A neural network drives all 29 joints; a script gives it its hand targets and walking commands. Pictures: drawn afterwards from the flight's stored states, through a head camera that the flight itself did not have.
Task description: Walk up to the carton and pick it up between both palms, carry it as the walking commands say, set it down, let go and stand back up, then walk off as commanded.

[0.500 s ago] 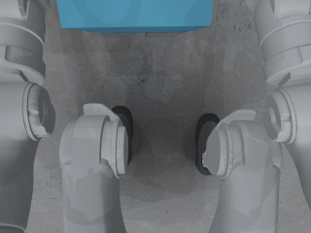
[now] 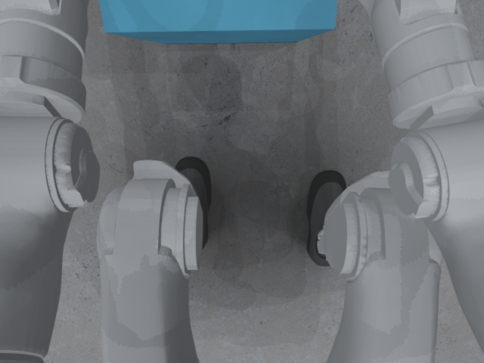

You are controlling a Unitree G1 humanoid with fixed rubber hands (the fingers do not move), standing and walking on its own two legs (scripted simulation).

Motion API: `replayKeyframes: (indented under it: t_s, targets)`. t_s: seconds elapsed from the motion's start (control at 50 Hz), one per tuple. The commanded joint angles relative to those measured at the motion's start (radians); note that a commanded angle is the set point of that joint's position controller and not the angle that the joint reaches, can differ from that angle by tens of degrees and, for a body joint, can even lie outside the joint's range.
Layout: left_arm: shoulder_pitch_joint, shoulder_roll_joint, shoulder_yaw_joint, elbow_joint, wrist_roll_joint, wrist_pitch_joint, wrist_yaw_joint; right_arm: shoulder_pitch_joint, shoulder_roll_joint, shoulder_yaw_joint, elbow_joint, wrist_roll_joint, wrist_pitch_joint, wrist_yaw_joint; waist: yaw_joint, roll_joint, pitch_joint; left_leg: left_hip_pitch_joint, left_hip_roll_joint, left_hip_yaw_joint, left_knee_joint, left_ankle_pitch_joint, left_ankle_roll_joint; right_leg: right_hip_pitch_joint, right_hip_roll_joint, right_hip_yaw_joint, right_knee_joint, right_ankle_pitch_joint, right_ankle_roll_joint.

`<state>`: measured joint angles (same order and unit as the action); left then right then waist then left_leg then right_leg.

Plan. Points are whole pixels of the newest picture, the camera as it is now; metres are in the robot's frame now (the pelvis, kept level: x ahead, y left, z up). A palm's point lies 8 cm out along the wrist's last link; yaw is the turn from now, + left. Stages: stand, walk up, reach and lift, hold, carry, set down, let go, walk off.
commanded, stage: reach and lift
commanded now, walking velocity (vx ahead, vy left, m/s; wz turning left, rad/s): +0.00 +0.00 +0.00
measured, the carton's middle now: out of the picture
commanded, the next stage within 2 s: none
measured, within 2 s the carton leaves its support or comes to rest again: leaves its support in 0.88 s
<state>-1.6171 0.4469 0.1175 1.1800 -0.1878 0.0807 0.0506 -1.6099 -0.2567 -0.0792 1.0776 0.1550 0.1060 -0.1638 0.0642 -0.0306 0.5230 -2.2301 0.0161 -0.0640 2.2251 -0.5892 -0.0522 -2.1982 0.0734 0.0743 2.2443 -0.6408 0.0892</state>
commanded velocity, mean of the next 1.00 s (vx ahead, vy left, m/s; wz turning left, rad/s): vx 0.00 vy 0.00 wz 0.00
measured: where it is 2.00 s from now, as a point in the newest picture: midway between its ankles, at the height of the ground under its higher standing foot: (259, 226)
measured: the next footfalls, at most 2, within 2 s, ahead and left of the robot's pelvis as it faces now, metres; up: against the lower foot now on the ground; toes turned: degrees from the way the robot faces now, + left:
none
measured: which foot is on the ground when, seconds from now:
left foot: down 0.00-1.00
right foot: down 0.00-1.00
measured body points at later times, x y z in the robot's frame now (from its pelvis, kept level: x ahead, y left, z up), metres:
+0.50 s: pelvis +0.00 +0.00 -0.02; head +0.38 +0.03 +0.21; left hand +0.57 +0.24 -0.19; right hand +0.59 -0.08 -0.20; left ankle +0.11 +0.14 -0.33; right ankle +0.10 -0.14 -0.33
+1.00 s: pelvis +0.00 +0.00 +0.01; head +0.37 +0.05 +0.23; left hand +0.55 +0.21 -0.17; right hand +0.58 -0.09 -0.16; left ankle +0.11 +0.14 -0.33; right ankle +0.10 -0.14 -0.33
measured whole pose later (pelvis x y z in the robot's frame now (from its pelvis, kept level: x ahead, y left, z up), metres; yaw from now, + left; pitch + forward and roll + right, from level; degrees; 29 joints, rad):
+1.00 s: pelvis +0.00 +0.00 +0.01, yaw +0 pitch +31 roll -2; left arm -1.53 0.37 0.11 0.93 -0.13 0.29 0.13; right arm -1.51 -0.25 -0.18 0.91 0.14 0.27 -0.20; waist 0.06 -0.08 0.53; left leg -2.18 -0.01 -0.10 2.22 -0.59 -0.06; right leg -2.13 0.09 0.06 2.23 -0.65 0.10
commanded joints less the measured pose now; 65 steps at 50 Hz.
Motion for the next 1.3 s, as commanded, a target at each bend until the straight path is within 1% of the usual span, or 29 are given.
replayKeyframes:
  t_s: [0.0, 0.04, 0.06, 0.08, 0.14, 0.2, 0.24, 0.32, 0.34, 0.38, 0.44, 0.48, 0.54, 0.56, 0.64, 0.7, 0.78, 0.84, 0.88, 0.9, 0.96, 0.98, 1.0, 1.08, 1.16, 1.2, 1.22, 1.26, 1.28]
  targets:
    - [-0.416, -0.249, -0.078, -0.170, -0.008, -0.012, -0.091, -0.401, 0.181, 0.049, -0.181, -0.037, -0.021, 0.055, 0.003, -0.011, -1.335, 0.689, -0.064, 0.131, -0.170, 0.478, 0.010, 0.629, 0.056, -0.163, -0.177, 0.424, -0.030]
    - [-0.433, -0.339, -0.097, -0.183, -0.004, -0.002, -0.118, -0.414, 0.286, 0.055, -0.180, -0.031, -0.015, 0.091, 0.006, -0.005, -1.294, 0.709, -0.067, 0.122, -0.176, 0.479, 0.016, 0.592, 0.062, -0.170, -0.159, 0.416, -0.031]
    - [-0.439, -0.393, -0.103, -0.176, 0.001, 0.012, -0.137, -0.419, 0.311, 0.046, -0.181, -0.048, -0.012, 0.109, -0.016, -0.012, -1.282, 0.678, -0.071, 0.126, -0.172, 0.447, 0.007, 0.615, 0.056, -0.170, -0.166, 0.403, -0.033]
    - [-0.443, -0.503, -0.113, -0.175, 0.008, 0.016, -0.168, -0.433, 0.462, 0.074, -0.187, -0.040, -0.003, 0.140, 0.017, -0.023, -1.268, 0.660, -0.081, 0.135, -0.168, 0.439, 0.019, 0.587, 0.066, -0.168, -0.164, 0.393, -0.034]
    - [-0.488, -0.744, -0.164, -0.200, 0.013, 0.055, -0.253, -0.479, 0.695, 0.108, -0.198, -0.050, 0.027, 0.215, 0.012, -0.026, -1.219, 0.606, -0.087, 0.136, -0.160, 0.416, 0.022, 0.555, 0.075, -0.165, -0.151, 0.372, -0.046]
    - [-0.468, -0.848, -0.180, -0.211, 0.010, 0.089, -0.303, -0.436, 0.765, 0.088, -0.176, -0.067, 0.053, 0.257, -0.020, -0.016, -1.196, 0.597, -0.091, 0.136, -0.156, 0.397, 0.020, 0.503, 0.082, -0.186, -0.137, 0.346, -0.061]
    - [-0.473, -0.877, -0.183, -0.243, 0.008, 0.097, -0.321, -0.458, 0.805, 0.095, -0.203, -0.062, 0.058, 0.274, -0.008, -0.035, -1.190, 0.567, -0.093, 0.144, -0.158, 0.384, 0.025, 0.514, 0.082, -0.190, -0.136, 0.339, -0.062]
    - [-0.474, -0.919, -0.217, -0.277, 0.001, 0.118, -0.341, -0.439, 0.841, 0.104, -0.202, -0.044, 0.070, 0.285, 0.008, -0.004, -1.197, 0.561, -0.092, 0.151, -0.145, 0.392, 0.021, 0.497, 0.086, -0.188, -0.131, 0.347, -0.067]
    - [-0.481, -0.913, -0.222, -0.277, -0.005, 0.124, -0.344, -0.457, 0.840, 0.111, -0.228, -0.033, 0.072, 0.287, 0.019, -0.013, -1.213, 0.556, -0.087, 0.150, -0.149, 0.387, 0.025, 0.531, 0.084, -0.191, -0.126, 0.348, -0.070]
    - [-0.465, -0.941, -0.229, -0.280, -0.017, 0.128, -0.350, -0.457, 0.845, 0.115, -0.231, -0.035, 0.073, 0.285, 0.000, -0.007, -1.206, 0.569, -0.089, 0.150, -0.143, 0.393, 0.024, 0.492, 0.081, -0.198, -0.132, 0.336, -0.069]
    - [-0.460, -0.946, -0.233, -0.287, -0.006, 0.130, -0.349, -0.450, 0.871, 0.116, -0.219, -0.016, 0.076, 0.291, 0.033, 0.010, -1.217, 0.596, -0.089, 0.152, -0.151, 0.411, 0.029, 0.473, 0.085, -0.200, -0.128, 0.344, -0.069]
    - [-0.465, -0.960, -0.238, -0.286, -0.018, 0.135, -0.353, -0.467, 0.869, 0.126, -0.230, -0.013, 0.079, 0.291, 0.014, -0.006, -1.229, 0.589, -0.089, 0.147, -0.146, 0.406, 0.031, 0.477, 0.081, -0.206, -0.127, 0.338, -0.069]
    - [-0.473, -0.957, -0.231, -0.287, -0.016, 0.139, -0.354, -0.503, 0.888, 0.142, -0.251, -0.005, 0.082, 0.285, 0.032, -0.035, -1.243, 0.575, -0.086, 0.158, -0.140, 0.406, 0.037, 0.501, 0.079, -0.199, -0.132, 0.349, -0.067]
    - [-0.475, -0.974, -0.246, -0.305, -0.033, 0.140, -0.352, -0.528, 0.873, 0.159, -0.286, -0.003, 0.080, 0.280, 0.022, -0.040, -1.300, 0.607, -0.085, 0.156, -0.144, 0.415, 0.033, 0.535, 0.078, -0.207, -0.133, 0.353, -0.067]
    - [-0.546, -0.984, -0.287, -0.379, -0.042, 0.141, -0.344, -0.571, 0.909, 0.181, -0.327, 0.023, 0.082, 0.270, 0.051, -0.005, -1.456, 0.701, -0.089, 0.166, -0.149, 0.485, 0.034, 0.572, 0.086, -0.209, -0.133, 0.401, -0.065]
    - [-0.574, -1.002, -0.296, -0.433, -0.071, 0.143, -0.328, -0.651, 0.916, 0.214, -0.413, 0.050, 0.081, 0.259, 0.046, -0.030, -1.630, 0.769, -0.093, 0.171, -0.150, 0.539, 0.034, 0.660, 0.091, -0.215, -0.145, 0.452, -0.058]
    - [-0.627, -1.004, -0.301, -0.500, -0.080, 0.145, -0.305, -0.656, 0.971, 0.211, -0.409, 0.056, 0.099, 0.250, 0.043, -0.052, -1.741, 0.836, -0.097, 0.174, -0.166, 0.562, 0.039, 0.678, 0.096, -0.226, -0.158, 0.462, -0.049]
    - [-0.656, -1.006, -0.334, -0.558, -0.077, 0.151, -0.292, -0.678, 0.975, 0.217, -0.444, 0.068, 0.103, 0.246, 0.045, 0.002, -1.854, 0.926, -0.099, 0.177, -0.171, 0.619, 0.035, 0.672, 0.104, -0.224, -0.167, 0.487, -0.050]
    - [-0.688, -1.015, -0.337, -0.608, -0.076, 0.151, -0.270, -0.755, 0.962, 0.241, -0.530, 0.093, 0.097, 0.240, 0.077, 0.031, -1.957, 1.003, -0.103, 0.181, -0.169, 0.675, 0.034, 0.688, 0.112, -0.220, -0.171, 0.499, -0.047]
    - [-0.691, -1.000, -0.331, -0.602, -0.062, 0.156, -0.263, -0.768, 0.970, 0.247, -0.527, 0.105, 0.102, 0.239, 0.099, 0.041, -1.957, 1.002, -0.100, 0.187, -0.175, 0.649, 0.037, 0.686, 0.109, -0.214, -0.179, 0.483, -0.046]
    - [-0.705, -1.004, -0.328, -0.603, -0.059, 0.167, -0.243, -0.824, 0.950, 0.242, -0.557, 0.120, 0.109, 0.240, 0.095, 0.058, -1.958, 1.053, -0.099, 0.181, -0.198, 0.624, 0.040, 0.652, 0.106, -0.218, -0.205, 0.429, -0.043]
    - [-0.751, -0.970, -0.331, -0.641, -0.047, 0.164, -0.237, -0.821, 0.960, 0.243, -0.528, 0.127, 0.119, 0.241, 0.112, 0.068, -1.961, 1.064, -0.096, 0.179, -0.206, 0.613, 0.040, 0.649, 0.103, -0.211, -0.208, 0.415, -0.042]
    - [-0.737, -0.990, -0.317, -0.599, -0.036, 0.174, -0.236, -0.831, 0.943, 0.227, -0.521, 0.107, 0.123, 0.238, 0.091, 0.061, -1.956, 1.034, -0.101, 0.185, -0.211, 0.565, 0.038, 0.656, 0.104, -0.219, -0.217, 0.393, -0.043]
    - [-0.725, -0.996, -0.241, -0.508, 0.007, 0.190, -0.263, -0.771, 0.955, 0.143, -0.388, 0.039, 0.156, 0.249, 0.076, 0.035, -1.744, 0.862, -0.092, 0.205, -0.257, 0.360, 0.041, 0.640, 0.094, -0.209, -0.261, 0.260, -0.049]
    - [-0.684, -1.079, -0.237, -0.459, 0.010, 0.224, -0.304, -0.738, 0.976, 0.106, -0.382, -0.016, 0.179, 0.264, 0.019, 0.047, -1.798, 0.861, -0.099, 0.211, -0.270, 0.342, 0.036, 0.670, 0.097, -0.216, -0.286, 0.249, -0.061]
    - [-0.639, -1.097, -0.212, -0.418, 0.034, 0.243, -0.320, -0.716, 0.978, 0.086, -0.369, -0.047, 0.190, 0.278, 0.008, 0.038, -1.783, 0.849, -0.102, 0.208, -0.285, 0.339, 0.035, 0.671, 0.091, -0.220, -0.296, 0.251, -0.061]
    - [-0.620, -1.095, -0.209, -0.419, 0.044, 0.246, -0.323, -0.742, 0.996, 0.109, -0.407, -0.032, 0.190, 0.281, 0.039, 0.040, -1.812, 0.869, -0.100, 0.213, -0.279, 0.362, 0.040, 0.673, 0.097, -0.215, -0.297, 0.258, -0.057]
    - [-0.637, -1.123, -0.209, -0.477, 0.038, 0.252, -0.325, -0.715, 1.007, 0.097, -0.405, -0.044, 0.201, 0.294, 0.005, 0.032, -1.872, 0.927, -0.107, 0.198, -0.288, 0.417, 0.034, 0.663, 0.100, -0.233, -0.301, 0.296, -0.055]
    - [-0.631, -1.122, -0.220, -0.499, 0.034, 0.255, -0.325, -0.712, 1.027, 0.112, -0.412, -0.035, 0.203, 0.296, 0.017, 0.041, -1.924, 0.935, -0.110, 0.201, -0.282, 0.445, 0.034, 0.690, 0.100, -0.224, -0.296, 0.327, -0.057]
